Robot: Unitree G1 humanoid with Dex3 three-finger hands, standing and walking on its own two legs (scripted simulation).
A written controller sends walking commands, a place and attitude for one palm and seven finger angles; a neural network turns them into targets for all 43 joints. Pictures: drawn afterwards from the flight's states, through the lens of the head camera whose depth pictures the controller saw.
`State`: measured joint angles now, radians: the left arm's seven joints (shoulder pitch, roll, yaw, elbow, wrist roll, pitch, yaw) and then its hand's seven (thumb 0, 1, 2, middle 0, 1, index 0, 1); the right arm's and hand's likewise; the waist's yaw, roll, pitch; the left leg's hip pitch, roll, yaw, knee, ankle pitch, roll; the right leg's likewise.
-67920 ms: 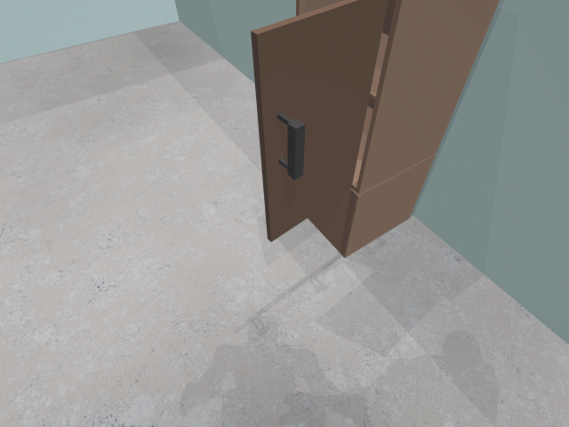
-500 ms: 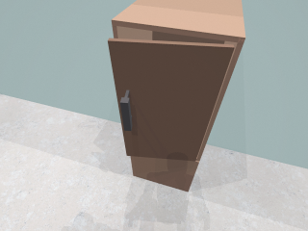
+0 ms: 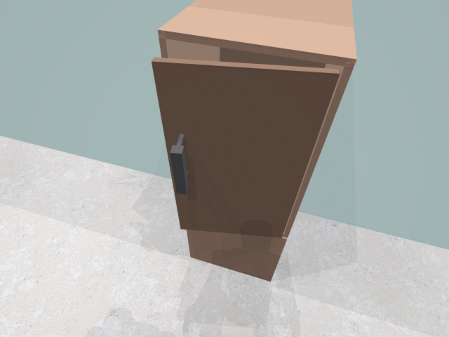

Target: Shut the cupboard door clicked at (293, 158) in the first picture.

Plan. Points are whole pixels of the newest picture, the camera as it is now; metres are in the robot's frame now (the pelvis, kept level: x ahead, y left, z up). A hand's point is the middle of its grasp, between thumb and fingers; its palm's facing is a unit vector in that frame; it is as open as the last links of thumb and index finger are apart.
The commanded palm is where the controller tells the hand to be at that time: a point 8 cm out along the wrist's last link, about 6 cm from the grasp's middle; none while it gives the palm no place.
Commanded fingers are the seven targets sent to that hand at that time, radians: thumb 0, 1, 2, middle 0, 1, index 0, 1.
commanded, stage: look again from close up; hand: left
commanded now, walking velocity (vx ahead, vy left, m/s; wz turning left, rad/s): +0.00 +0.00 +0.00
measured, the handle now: (181, 164) +0.49 +0.13 +0.01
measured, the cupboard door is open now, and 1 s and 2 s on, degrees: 12 12 12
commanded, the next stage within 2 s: raise the hand and make a fist in 0.12 s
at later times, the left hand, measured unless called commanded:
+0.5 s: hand (151, 286) +0.21 +0.14 -0.01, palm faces +0.05 -1.00 +0.01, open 6.8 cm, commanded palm +0.13 +0.20 -0.06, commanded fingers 0.00 0.90 0.90 -0.46 -0.58 -0.46 -0.58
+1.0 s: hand (144, 300) +0.20 +0.16 -0.03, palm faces -0.05 -1.00 -0.02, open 4.4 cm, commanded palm +0.16 +0.21 -0.03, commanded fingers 0.00 0.90 0.90 -0.92 -1.08 -0.92 -1.08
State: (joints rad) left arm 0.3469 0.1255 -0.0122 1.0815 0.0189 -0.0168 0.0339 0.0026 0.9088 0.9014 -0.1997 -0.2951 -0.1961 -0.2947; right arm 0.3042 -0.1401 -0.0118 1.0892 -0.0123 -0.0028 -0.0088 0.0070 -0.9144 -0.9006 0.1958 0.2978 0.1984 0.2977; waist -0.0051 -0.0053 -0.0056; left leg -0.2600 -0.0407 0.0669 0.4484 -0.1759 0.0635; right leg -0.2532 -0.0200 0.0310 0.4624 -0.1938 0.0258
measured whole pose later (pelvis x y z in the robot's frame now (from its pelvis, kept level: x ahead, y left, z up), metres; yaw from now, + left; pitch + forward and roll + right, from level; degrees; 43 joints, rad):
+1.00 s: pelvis +0.02 -0.03 -0.10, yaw +3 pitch +15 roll -2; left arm 0.52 0.25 0.17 -0.14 -0.33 -0.32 -0.39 0.02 0.90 0.90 -0.74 -0.88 -0.74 -0.88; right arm 0.23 -0.17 0.01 0.52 0.03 -0.17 -0.05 0.01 -0.90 -0.90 0.20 0.30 0.20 0.30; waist 0.03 0.05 -0.16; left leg -0.94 0.01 -0.03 1.21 -0.53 0.01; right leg -0.88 0.03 -0.07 1.17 -0.55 -0.03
